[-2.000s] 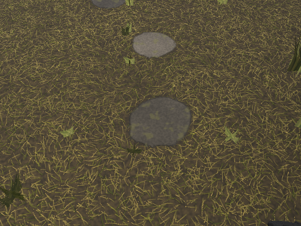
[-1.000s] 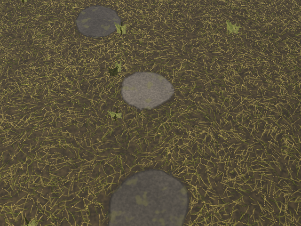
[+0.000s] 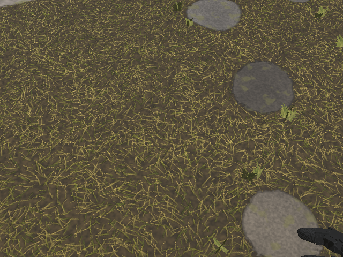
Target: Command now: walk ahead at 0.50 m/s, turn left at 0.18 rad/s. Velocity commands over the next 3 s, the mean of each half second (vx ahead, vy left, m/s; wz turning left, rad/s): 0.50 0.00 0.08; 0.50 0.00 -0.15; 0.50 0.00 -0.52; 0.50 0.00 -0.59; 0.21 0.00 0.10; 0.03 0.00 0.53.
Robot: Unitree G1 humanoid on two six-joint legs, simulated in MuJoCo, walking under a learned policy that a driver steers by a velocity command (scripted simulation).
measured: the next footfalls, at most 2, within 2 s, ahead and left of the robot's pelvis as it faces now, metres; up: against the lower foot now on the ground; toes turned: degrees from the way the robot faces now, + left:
right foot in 0.50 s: +0.46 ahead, -0.14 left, +0.00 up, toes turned -1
left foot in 1.00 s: +0.73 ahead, +0.10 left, +0.00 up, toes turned -7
